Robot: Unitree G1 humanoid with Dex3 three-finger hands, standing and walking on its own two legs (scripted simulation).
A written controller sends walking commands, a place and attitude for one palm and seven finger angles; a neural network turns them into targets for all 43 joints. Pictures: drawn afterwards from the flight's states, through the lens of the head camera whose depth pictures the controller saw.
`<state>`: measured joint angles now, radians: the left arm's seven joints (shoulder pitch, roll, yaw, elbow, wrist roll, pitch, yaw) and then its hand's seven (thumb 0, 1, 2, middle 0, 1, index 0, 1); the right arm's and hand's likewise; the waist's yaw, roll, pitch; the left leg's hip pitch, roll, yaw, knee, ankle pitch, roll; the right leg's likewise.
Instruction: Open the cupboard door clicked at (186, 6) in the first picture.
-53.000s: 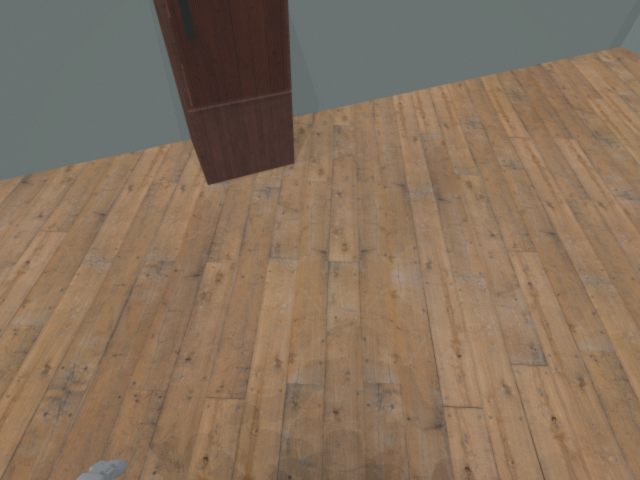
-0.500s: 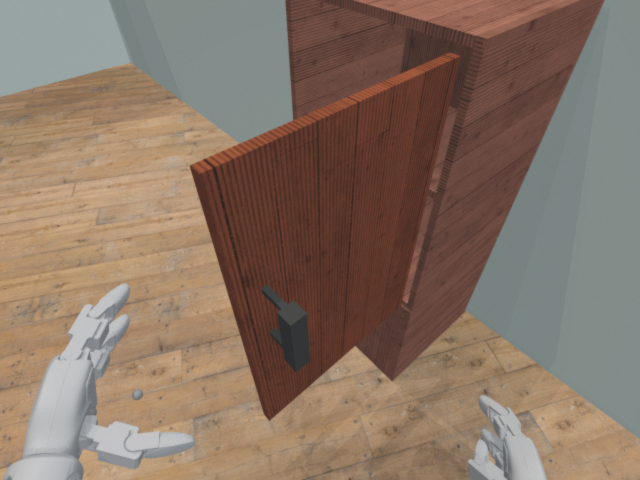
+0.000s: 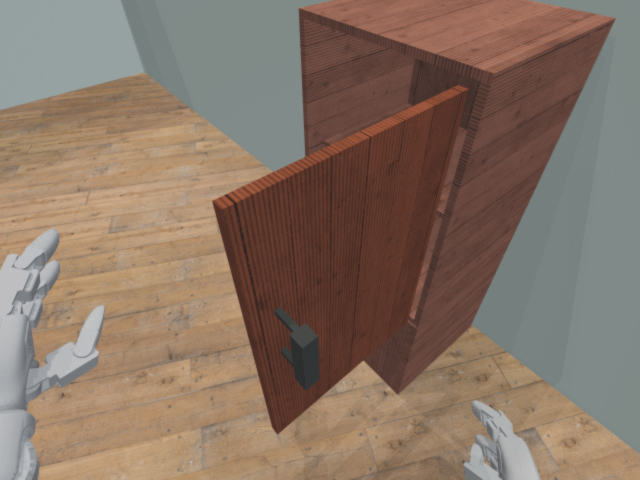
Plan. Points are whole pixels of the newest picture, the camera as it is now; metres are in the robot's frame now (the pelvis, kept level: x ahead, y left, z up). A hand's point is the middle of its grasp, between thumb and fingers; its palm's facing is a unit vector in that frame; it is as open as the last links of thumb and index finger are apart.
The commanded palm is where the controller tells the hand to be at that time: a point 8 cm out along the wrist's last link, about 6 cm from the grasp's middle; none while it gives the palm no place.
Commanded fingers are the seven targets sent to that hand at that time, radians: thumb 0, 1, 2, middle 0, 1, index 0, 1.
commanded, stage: draw the hand back to the body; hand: left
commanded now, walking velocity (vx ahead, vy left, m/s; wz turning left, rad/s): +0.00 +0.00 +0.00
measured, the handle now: (295, 347) +0.30 +0.08 -0.01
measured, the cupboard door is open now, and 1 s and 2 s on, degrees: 91 91 91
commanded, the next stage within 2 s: step back with the hand held close in 0.40 s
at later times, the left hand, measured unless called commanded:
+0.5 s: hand (85, 340) +0.19 +0.26 +0.15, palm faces +0.45 -0.80 -0.39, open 7.5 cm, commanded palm +0.14 +0.29 +0.18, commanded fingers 0.00 0.90 0.90 -0.20 -0.30 -0.20 -0.30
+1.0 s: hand (51, 374) +0.16 +0.27 +0.15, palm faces +0.36 -0.77 -0.52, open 7.4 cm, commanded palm +0.09 +0.30 +0.18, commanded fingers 0.00 0.90 0.90 -0.20 -0.30 -0.20 -0.30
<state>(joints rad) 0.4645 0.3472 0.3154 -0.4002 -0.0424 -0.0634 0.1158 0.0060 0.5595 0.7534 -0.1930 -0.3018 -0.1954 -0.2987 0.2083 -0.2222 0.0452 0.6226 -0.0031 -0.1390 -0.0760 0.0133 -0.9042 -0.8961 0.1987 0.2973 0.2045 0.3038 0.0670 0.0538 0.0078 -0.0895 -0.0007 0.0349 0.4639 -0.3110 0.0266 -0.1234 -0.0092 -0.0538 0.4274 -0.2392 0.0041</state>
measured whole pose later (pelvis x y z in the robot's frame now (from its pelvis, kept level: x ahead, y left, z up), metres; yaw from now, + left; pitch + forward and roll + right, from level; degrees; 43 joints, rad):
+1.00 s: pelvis -0.06 +0.01 +0.00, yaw -2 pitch +0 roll +0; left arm 0.55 0.42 0.42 -0.49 -0.02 -0.17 0.13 0.01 0.89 0.90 -0.21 -0.30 -0.21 -0.30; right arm 0.19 -0.23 -0.01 0.55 0.01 -0.02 -0.09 0.01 -0.91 -0.90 0.20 0.30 0.20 0.30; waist 0.00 0.00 0.04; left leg -0.27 -0.01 0.08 0.50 -0.24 0.05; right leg -0.31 -0.02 -0.01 0.47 -0.15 0.02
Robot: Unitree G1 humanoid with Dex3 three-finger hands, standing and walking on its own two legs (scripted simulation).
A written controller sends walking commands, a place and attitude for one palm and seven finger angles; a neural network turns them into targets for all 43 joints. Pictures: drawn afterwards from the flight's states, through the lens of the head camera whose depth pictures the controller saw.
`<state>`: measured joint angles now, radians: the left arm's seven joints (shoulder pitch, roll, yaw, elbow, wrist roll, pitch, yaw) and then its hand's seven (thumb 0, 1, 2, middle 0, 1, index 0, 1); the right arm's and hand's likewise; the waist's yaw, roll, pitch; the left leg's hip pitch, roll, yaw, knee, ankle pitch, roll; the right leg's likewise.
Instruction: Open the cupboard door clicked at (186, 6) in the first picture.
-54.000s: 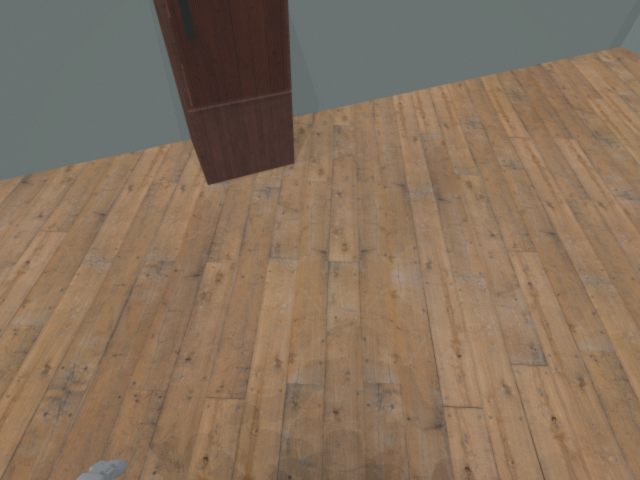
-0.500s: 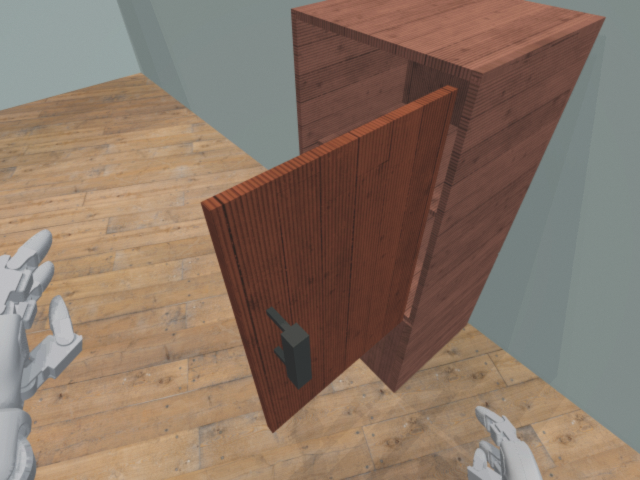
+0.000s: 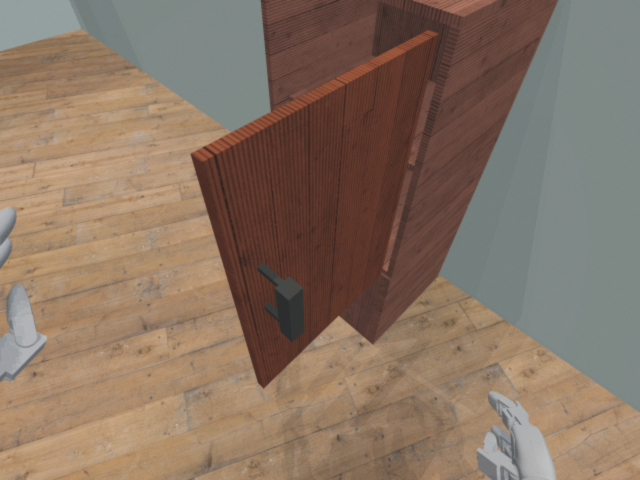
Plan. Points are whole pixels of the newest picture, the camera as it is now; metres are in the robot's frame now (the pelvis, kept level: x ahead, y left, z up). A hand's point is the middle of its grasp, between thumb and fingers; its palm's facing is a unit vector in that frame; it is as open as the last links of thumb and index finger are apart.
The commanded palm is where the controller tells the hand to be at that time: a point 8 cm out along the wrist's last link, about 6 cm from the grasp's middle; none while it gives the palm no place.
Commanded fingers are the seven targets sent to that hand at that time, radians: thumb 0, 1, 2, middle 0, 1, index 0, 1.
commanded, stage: step back with the hand held close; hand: left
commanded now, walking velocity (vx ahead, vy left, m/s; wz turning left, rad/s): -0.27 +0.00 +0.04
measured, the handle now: (279, 301) +0.35 +0.08 -0.01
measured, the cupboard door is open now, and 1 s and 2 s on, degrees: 91 91 91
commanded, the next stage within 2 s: stop stepping back and stand still in 0.86 s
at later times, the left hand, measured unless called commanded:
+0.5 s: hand out of the picture +0.14 +0.26 +0.17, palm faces +0.46 -0.74 -0.49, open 7.4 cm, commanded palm +0.07 +0.30 +0.18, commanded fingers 0.00 0.90 0.90 -0.20 -0.30 -0.20 -0.30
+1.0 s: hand out of the picture +0.05 +0.22 +0.16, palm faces +0.29 -0.80 -0.53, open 7.4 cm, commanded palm -0.02 +0.26 +0.18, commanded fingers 0.00 0.90 0.90 -0.20 -0.30 -0.20 -0.30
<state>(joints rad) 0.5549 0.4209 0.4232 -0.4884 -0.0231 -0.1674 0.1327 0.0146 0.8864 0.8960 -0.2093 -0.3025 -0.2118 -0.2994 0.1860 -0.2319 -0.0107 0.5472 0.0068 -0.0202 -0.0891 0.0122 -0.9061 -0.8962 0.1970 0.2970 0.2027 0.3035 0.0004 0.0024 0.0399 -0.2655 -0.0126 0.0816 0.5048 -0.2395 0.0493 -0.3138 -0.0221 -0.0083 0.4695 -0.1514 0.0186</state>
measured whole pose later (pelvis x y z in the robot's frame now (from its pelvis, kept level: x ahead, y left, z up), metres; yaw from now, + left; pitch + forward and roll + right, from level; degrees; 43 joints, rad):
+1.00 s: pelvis -0.17 -0.04 +0.01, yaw -2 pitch +2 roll -1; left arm 0.58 0.50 0.44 -0.56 -0.05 -0.19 0.12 0.01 0.89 0.90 -0.21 -0.30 -0.21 -0.30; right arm 0.12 -0.21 -0.01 0.57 0.00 -0.09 -0.06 0.01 -0.91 -0.90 0.20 0.30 0.20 0.30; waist -0.01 -0.04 0.04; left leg -0.32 -0.01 0.04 0.39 -0.11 0.05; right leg -0.35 0.07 0.03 0.73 -0.42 0.01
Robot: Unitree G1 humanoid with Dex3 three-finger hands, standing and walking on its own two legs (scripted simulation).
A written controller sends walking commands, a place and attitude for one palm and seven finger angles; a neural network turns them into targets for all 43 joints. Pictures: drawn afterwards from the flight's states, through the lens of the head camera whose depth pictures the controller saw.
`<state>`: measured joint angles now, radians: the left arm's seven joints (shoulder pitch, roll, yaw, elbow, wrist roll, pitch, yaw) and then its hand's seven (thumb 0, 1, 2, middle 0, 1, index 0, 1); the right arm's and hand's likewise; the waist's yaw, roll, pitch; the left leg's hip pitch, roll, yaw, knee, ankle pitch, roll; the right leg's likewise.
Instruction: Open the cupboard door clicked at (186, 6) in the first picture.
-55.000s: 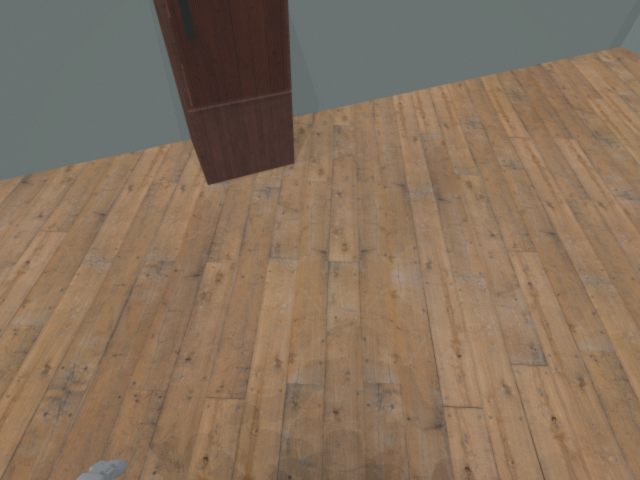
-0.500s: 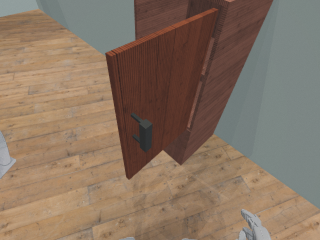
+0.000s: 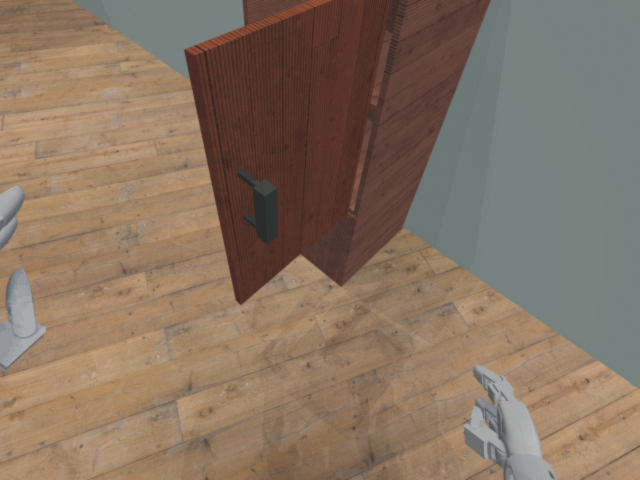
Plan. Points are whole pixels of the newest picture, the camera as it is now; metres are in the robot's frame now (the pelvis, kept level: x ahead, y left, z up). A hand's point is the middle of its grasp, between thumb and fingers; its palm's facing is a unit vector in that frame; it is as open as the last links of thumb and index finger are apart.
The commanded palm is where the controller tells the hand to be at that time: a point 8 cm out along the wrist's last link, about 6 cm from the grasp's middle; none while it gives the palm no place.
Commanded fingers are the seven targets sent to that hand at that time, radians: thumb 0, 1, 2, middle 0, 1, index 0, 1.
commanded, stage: stop stepping back and stand still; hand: left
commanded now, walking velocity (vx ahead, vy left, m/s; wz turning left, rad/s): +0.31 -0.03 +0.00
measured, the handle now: (256, 206) +0.52 +0.13 -0.02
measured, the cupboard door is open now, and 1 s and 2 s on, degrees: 91 91 91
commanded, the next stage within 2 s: let the arm hang, fingers relaxed in 0.66 s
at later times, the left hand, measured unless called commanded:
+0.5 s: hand out of the picture +0.10 +0.25 +0.16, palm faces +0.48 -0.74 -0.47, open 7.4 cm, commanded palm +0.04 +0.28 +0.17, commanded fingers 0.00 0.90 0.90 -0.20 -0.30 -0.20 -0.30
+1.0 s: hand out of the picture +0.02 +0.17 -0.15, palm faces +0.07 -0.97 -0.23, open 7.4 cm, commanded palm none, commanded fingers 0.00 0.90 0.90 -0.20 -0.30 -0.20 -0.30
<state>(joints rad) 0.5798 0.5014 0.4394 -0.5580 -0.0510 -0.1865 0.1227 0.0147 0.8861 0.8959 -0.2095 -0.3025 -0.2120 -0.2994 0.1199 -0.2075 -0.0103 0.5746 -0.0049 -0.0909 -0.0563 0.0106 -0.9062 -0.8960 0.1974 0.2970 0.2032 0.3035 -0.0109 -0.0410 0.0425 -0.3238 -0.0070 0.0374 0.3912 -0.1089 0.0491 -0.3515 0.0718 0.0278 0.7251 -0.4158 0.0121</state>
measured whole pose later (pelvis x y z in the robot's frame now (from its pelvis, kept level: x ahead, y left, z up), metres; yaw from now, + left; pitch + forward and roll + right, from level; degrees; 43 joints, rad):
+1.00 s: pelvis -0.09 -0.02 -0.01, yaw +5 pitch -1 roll +1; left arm 0.25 0.19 0.02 0.73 0.03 0.05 0.00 0.01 0.91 0.90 -0.19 -0.30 -0.19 -0.30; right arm 0.15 -0.21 0.00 0.87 -0.02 0.00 0.01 0.01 -0.91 -0.90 0.20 0.30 0.20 0.30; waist -0.04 0.00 0.01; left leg -0.29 -0.01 0.02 0.57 -0.25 0.01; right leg -0.25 0.00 0.01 0.60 -0.33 -0.01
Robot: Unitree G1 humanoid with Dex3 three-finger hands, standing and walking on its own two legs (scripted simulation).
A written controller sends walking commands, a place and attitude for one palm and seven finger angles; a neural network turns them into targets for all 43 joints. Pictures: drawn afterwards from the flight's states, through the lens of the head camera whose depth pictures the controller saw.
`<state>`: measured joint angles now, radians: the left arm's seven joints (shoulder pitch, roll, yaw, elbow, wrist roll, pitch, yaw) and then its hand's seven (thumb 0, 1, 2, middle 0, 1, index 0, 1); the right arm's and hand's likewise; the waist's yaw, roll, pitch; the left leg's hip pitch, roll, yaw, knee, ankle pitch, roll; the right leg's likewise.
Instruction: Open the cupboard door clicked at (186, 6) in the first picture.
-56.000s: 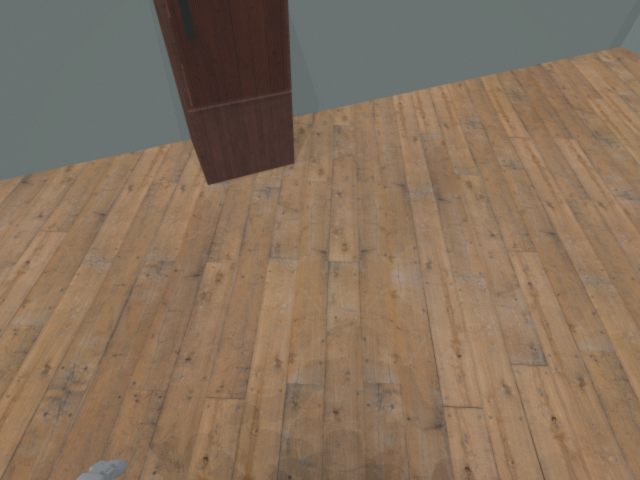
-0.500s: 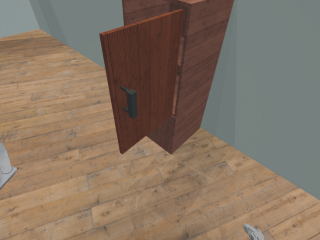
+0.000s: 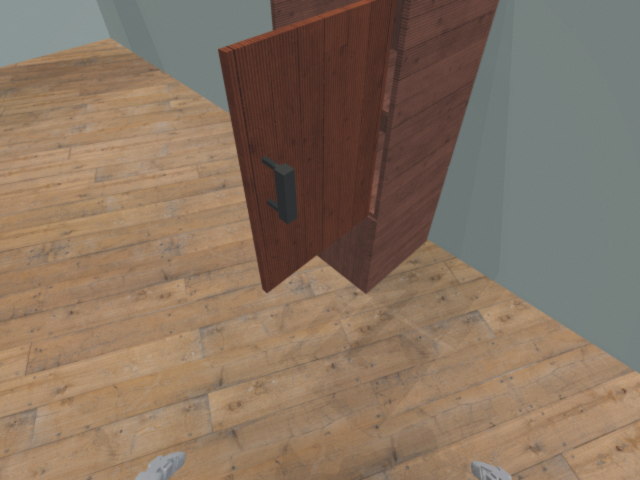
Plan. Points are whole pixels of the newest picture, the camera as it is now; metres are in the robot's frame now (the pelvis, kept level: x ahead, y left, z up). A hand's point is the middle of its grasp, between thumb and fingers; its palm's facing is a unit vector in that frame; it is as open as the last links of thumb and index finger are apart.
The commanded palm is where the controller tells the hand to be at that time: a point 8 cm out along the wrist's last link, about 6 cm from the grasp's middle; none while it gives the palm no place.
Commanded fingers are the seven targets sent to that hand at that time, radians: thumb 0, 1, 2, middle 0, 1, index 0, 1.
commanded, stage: let the arm hang, fingers relaxed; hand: left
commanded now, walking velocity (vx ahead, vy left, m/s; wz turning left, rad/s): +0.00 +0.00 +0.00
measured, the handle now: (278, 189) +0.62 +0.10 +0.00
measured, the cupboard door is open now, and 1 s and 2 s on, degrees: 91 91 91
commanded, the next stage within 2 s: look to check the result in 0.86 s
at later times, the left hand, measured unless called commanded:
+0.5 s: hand out of the picture -0.02 +0.20 -0.16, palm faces +0.01 -0.97 -0.25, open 7.4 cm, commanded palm none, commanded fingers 0.00 0.90 0.90 -0.20 -0.30 -0.20 -0.30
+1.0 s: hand out of the picture +0.03 +0.19 -0.16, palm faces +0.01 -0.97 -0.22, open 7.4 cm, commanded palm none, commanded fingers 0.00 0.90 0.90 -0.20 -0.30 -0.20 -0.30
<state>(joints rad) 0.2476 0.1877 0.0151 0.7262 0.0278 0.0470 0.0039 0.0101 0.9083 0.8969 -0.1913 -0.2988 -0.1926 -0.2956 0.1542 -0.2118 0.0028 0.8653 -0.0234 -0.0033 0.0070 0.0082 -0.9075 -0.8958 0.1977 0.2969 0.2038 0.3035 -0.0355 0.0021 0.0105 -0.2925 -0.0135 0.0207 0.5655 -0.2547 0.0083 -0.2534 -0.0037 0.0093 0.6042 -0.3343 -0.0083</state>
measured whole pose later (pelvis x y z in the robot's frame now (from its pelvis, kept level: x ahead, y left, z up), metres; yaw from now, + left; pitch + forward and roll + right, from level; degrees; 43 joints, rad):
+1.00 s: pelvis +0.00 +0.00 +0.01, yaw +0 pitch -1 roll +0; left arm 0.21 0.18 0.02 1.13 0.01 -0.01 0.02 0.00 0.91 0.90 -0.20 -0.30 -0.20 -0.30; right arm 0.22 -0.17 -0.01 1.13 -0.02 0.01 -0.02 0.00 -0.91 -0.90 0.20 0.30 0.20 0.30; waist -0.02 0.01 0.06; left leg -0.21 0.00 0.02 0.40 -0.17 0.01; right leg -0.15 0.01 0.01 0.41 -0.23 -0.01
